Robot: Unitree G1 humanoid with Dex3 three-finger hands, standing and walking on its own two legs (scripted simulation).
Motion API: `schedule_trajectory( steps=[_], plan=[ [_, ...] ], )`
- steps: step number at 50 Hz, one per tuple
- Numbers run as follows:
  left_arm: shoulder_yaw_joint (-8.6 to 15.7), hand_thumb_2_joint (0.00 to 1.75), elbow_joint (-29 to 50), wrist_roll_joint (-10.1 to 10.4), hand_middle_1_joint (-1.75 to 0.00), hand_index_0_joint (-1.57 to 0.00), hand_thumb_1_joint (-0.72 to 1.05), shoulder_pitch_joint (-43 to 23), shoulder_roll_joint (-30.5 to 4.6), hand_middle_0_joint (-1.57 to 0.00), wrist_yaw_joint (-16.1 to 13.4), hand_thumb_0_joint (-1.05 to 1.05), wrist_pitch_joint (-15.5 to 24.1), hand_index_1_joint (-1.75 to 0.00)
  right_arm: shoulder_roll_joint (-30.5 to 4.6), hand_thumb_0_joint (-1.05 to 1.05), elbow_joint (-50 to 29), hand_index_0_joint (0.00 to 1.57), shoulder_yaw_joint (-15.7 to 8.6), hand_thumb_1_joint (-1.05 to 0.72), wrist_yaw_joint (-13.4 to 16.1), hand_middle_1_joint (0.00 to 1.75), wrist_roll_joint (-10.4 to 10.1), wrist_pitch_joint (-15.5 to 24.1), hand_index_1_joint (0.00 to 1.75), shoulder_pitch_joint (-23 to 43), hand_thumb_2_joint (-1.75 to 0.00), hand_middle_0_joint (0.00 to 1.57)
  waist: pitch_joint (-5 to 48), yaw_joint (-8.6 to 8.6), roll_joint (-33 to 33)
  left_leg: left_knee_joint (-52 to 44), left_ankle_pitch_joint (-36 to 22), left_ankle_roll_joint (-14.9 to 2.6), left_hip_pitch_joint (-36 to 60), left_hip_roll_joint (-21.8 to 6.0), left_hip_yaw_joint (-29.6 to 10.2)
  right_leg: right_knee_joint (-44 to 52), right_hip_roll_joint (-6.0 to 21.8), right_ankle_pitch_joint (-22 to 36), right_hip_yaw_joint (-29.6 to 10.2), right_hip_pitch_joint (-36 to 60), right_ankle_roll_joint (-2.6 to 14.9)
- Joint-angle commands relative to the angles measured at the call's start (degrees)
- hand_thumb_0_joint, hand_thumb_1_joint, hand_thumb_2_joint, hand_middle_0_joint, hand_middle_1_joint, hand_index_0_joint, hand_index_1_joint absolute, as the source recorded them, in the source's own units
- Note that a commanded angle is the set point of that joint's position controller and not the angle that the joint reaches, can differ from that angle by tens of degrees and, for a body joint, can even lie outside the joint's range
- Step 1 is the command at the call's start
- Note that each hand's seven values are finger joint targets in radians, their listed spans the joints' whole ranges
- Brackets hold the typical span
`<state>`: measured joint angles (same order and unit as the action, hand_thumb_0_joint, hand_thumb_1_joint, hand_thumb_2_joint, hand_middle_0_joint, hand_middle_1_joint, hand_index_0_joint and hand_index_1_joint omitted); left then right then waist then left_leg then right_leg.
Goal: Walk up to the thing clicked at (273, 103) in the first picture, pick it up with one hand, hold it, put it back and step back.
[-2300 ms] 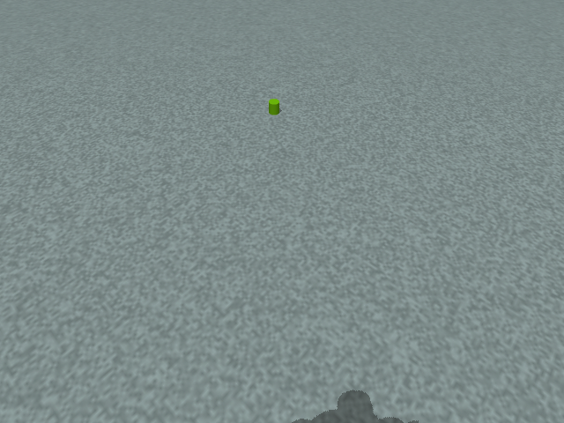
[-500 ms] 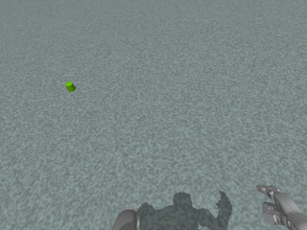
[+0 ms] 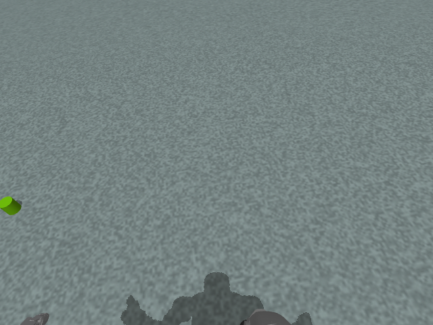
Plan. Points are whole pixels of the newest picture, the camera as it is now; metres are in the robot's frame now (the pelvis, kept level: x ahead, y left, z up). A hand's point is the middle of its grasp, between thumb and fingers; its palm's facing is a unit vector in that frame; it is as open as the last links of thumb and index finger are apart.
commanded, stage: walk up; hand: left
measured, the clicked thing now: (9, 205) +0.99 +1.03 -0.71
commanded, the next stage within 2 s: none
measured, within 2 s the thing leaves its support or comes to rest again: neither
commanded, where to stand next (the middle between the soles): +0.54 +1.13 m, yaw -46 degrees
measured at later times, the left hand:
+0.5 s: hand out of the picture +0.28 +0.59 -0.14, palm faces -0.19 -0.77 -0.60, open 7.4 cm
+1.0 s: hand out of the picture +0.49 +0.70 -0.09, palm faces -0.29 -0.73 -0.62, open 7.4 cm
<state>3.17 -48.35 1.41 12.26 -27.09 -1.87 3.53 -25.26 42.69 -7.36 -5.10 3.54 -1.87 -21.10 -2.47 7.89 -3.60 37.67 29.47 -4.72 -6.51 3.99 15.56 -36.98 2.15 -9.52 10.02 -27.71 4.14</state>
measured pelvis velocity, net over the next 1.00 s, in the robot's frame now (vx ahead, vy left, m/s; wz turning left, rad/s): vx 0.31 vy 0.43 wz -0.36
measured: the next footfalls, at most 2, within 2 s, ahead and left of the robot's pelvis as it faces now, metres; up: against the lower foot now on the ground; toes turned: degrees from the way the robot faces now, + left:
left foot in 0.38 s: +0.29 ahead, +0.37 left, +0.00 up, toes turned -6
right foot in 0.74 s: +0.36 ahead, +0.23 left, +0.00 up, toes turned -23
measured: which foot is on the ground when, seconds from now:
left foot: down 0.00-0.02, up 0.04-0.36, down 0.38-0.76, up 0.78-1.00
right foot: down 0.00-0.40, up 0.42-0.72, down 0.74-1.00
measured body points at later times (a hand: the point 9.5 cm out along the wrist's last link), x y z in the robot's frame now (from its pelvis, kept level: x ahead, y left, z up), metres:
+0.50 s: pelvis +0.19 +0.25 -0.01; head +0.23 +0.25 +0.44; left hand +0.29 +0.63 -0.10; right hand +0.25 -0.09 -0.10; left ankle +0.25 +0.38 -0.71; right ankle +0.14 +0.05 -0.64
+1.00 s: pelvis +0.31 +0.43 +0.00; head +0.32 +0.37 +0.44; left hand +0.51 +0.74 -0.05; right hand +0.31 +0.10 -0.13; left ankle +0.41 +0.61 -0.63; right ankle +0.32 +0.25 -0.71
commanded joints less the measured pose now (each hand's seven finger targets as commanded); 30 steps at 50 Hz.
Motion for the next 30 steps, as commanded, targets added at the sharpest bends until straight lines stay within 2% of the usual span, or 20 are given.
schedule_trajectory(
  steps=[1,2,3,4,6,8,9,12,15,17,18,19,20,21,22,23,24,25,27,30],
  plan=[
    [7.5,0.90,-1.7,-0.6,-0.30,-0.20,0.90,23.4,-18.9,-0.20,-4.7,0.00,-0.5,-0.30,-8.7,0.00,-12.2,0.20,-1.7,-0.90,1.1,0.30,0.4,1.7,0.30,5.5,-0.90,0.20,12.7,-13.66,14.3,42.3,5.6,12.00,-44.0,-3.1,-17.6,11.1,23.0,-13.8,-39.3,45.7,12.26],
    [7.1,0.90,2.4,0.0,-0.30,-0.20,0.90,15.0,-20.0,-0.20,-5.8,0.00,-0.3,-0.30,-14.1,0.00,-11.5,0.20,-3.1,-0.90,1.3,0.30,0.1,0.6,0.30,2.7,-0.90,0.20,12.6,-10.24,7.3,51.0,5.6,12.75,-45.7,-5.3,-27.4,17.9,30.3,-26.1,-53.7,39.6,17.13],
    [6.7,0.90,3.6,0.4,-0.30,-0.20,0.90,8.9,-20.9,-0.20,-6.6,0.00,0.0,-0.30,-15.0,0.00,-11.6,0.20,-4.1,-0.90,1.4,0.30,-0.6,0.2,0.30,6.2,-0.90,0.20,9.2,-9.66,7.1,58.5,6.2,12.52,-48.2,-8.1,-28.5,23.8,32.9,-33.5,-59.1,32.4,22.35],
    [5.5,0.90,4.1,0.3,-0.30,-0.20,0.90,6.3,-18.4,-0.20,-7.0,0.00,0.7,-0.30,-14.9,0.00,-10.7,0.20,-3.1,-0.90,1.3,0.30,-0.5,-0.1,0.30,9.9,-0.90,0.20,4.8,-7.77,-1.8,51.7,-0.2,11.09,-44.2,-11.4,-28.9,24.3,28.4,-27.9,-48.4,23.5,18.52],
    [4.8,0.90,3.9,-0.8,-0.30,-0.20,0.90,3.1,-16.6,-0.20,-6.5,0.00,1.4,-0.30,-13.1,0.00,-8.2,0.20,-2.6,-0.90,0.4,0.30,-1.1,-0.7,0.30,7.4,-0.90,0.20,0.1,-4.34,-1.3,40.4,-7.9,7.49,-33.0,-11.6,-25.6,21.9,17.1,-21.8,-29.8,8.5,9.58],
    [5.5,0.90,3.7,-2.4,-0.30,-0.20,0.90,0.5,-16.8,-0.20,-5.5,0.00,2.6,-0.30,-11.7,0.00,-7.9,0.20,-2.0,-0.90,-1.1,0.30,-0.5,-1.7,0.30,5.4,-0.90,0.20,-0.8,-2.61,3.9,35.8,-11.4,6.28,-28.9,-12.5,-24.5,18.3,13.0,-14.3,-21.0,3.1,7.31],
    [5.7,0.90,3.1,-2.6,-0.30,-0.20,0.90,1.8,-16.7,-0.20,-5.0,0.00,3.0,-0.30,-10.9,0.00,-7.6,0.20,-1.8,-0.90,-1.6,0.30,-0.3,-1.9,0.30,5.3,-0.90,0.20,-0.6,-3.27,5.3,31.6,-12.8,6.29,-28.0,-12.1,-22.6,17.5,10.9,-11.2,-17.4,2.5,6.59],
    [6.4,0.90,2.2,-3.5,-0.30,-0.20,0.90,3.7,-19.0,-0.20,-4.4,0.00,3.4,-0.30,-10.0,0.00,-8.2,0.20,-1.7,-0.90,-2.7,0.30,-0.4,-2.1,0.30,8.9,-0.90,0.20,-0.7,-4.48,11.0,21.0,-16.3,6.65,-24.2,-13.1,-18.1,16.8,9.0,-10.4,-13.6,-0.5,5.66],
    [6.8,0.90,1.4,-3.9,-0.30,-0.20,0.90,7.0,-20.0,-0.20,-4.2,0.00,3.0,-0.30,-10.2,0.00,-8.8,0.20,-2.0,-0.90,-3.0,0.30,-0.5,-1.7,0.30,13.1,-0.90,0.20,1.3,-6.45,13.3,13.4,-17.7,5.95,-19.2,-12.5,-15.8,13.6,8.2,-11.4,-13.9,-0.1,5.12],
    [6.9,0.90,1.9,-3.9,-0.30,-0.20,0.90,3.6,-21.2,-0.20,-4.3,0.00,2.4,-0.30,-10.9,0.00,-7.7,0.20,-2.8,-0.90,-2.6,0.30,-0.5,-1.5,0.30,10.0,-0.90,0.20,3.8,-3.61,14.9,9.6,-13.4,5.05,-11.4,-11.6,-15.3,9.5,9.8,-9.6,-15.0,-3.6,5.07],
    [6.8,0.90,2.5,-3.7,-0.30,-0.20,0.90,0.0,-20.9,-0.20,-4.4,0.00,2.0,-0.30,-11.3,0.00,-5.9,0.20,-3.4,-0.90,-2.2,0.30,-0.3,-1.4,0.30,3.9,-0.90,0.20,6.0,1.26,13.4,5.1,-13.2,4.38,-3.5,-10.2,-13.8,3.4,9.7,-8.2,-14.1,-7.1,3.77],
    [5.7,0.90,2.3,-4.0,-0.30,-0.20,0.90,1.0,-16.5,-0.20,-4.6,0.00,1.5,-0.30,-12.8,0.00,-3.2,0.20,-4.5,-0.90,-1.4,0.30,0.3,-0.9,0.30,-2.8,-0.90,0.20,8.9,4.49,3.4,0.3,-7.1,3.87,4.8,-7.6,-14.9,-11.9,6.0,-8.6,-10.5,-11.1,1.60],
    [3.4,0.90,2.0,-3.7,-0.30,-0.20,0.90,4.3,-9.0,-0.20,-4.8,0.00,0.9,-0.30,-17.0,0.00,-2.8,0.20,-5.4,-0.90,-0.7,0.30,1.5,-0.1,0.30,-5.9,-0.90,0.20,6.0,5.93,-15.2,-13.8,3.3,3.76,4.5,-15.6,-27.9,-27.7,-2.8,-22.8,-7.0,-19.3,-0.84],
    [2.9,0.90,2.2,-2.8,-0.30,-0.20,0.90,5.8,-7.5,-0.20,-5.4,0.00,0.7,-0.30,-21.3,0.00,-3.7,0.20,-5.4,-0.90,0.3,0.30,1.0,0.8,0.30,-0.5,-0.90,0.20,2.8,1.22,-21.1,-20.6,-5.9,2.66,2.7,-23.9,-41.8,-37.2,-6.9,-26.1,-10.3,-27.2,-0.62],
    [2.5,0.90,0.8,-2.6,-0.30,-0.20,0.90,8.4,-8.2,-0.20,-6.6,0.00,1.0,-0.30,-24.0,0.00,-4.7,0.20,-6.2,-0.90,1.2,0.30,-0.3,1.0,0.30,4.5,-0.90,0.20,5.7,-1.26,-24.5,-22.8,-4.7,-1.39,2.3,-26.9,-49.7,-42.8,-2.4,-24.6,-13.8,-26.0,1.12],
    [2.3,0.90,-0.1,-2.1,-0.30,-0.20,0.90,7.6,-10.3,-0.20,-6.5,0.00,1.1,-0.30,-21.2,0.00,-5.5,0.20,-5.7,-0.90,1.6,0.30,-0.6,0.9,0.30,7.7,-0.90,0.20,3.6,-2.52,-19.9,-22.0,-6.7,-1.89,-2.6,-26.0,-45.2,-41.9,0.5,-19.8,-13.8,-24.1,0.78],
    [2.9,0.90,-1.8,-0.9,-0.30,-0.20,0.90,6.2,-12.3,-0.20,-6.0,0.00,1.1,-0.30,-17.2,0.00,-6.2,0.20,-4.5,-0.90,2.1,0.30,-0.2,1.0,0.30,8.9,-0.90,0.20,1.7,-2.27,-15.6,-18.6,-13.5,0.59,-4.8,-21.8,-35.6,-38.2,1.3,-15.9,-14.1,-21.6,-0.10],
    [3.9,0.90,-3.8,-0.1,-0.30,-0.20,0.90,8.7,-13.6,-0.20,-5.6,0.00,0.9,-0.30,-14.9,0.00,-6.1,0.20,-3.3,-0.90,2.3,0.30,0.2,1.0,0.30,9.5,-0.90,0.20,2.4,-3.45,-14.6,-14.4,-18.7,-0.01,-4.0,-19.5,-29.2,-34.8,1.5,-13.7,-14.0,-19.5,-0.64],
    [3.7,0.90,-5.5,0.0,-0.30,-0.20,0.90,13.6,-12.8,-0.20,-5.0,0.00,0.2,-0.30,-12.6,0.00,-6.4,0.20,-2.3,-0.90,2.5,0.30,0.1,1.3,0.30,11.2,-0.90,0.20,4.1,-5.43,-14.1,-9.3,-34.0,-2.10,-0.3,-16.9,-23.6,-29.8,1.5,-12.5,-11.3,-15.4,-1.76],
    [2.6,0.90,-3.9,-0.4,-0.30,-0.20,0.90,11.2,-10.5,-0.20,-4.6,0.00,0.1,-0.30,-9.7,0.00,-7.4,0.20,-1.6,-0.90,2.5,0.30,1.2,1.0,0.30,8.9,-0.90,0.20,4.9,-3.74,-8.9,-8.3,-47.5,-4.90,0.8,-16.7,-18.9,-19.9,0.3,-12.6,-6.7,-9.5,-2.91]
  ],
)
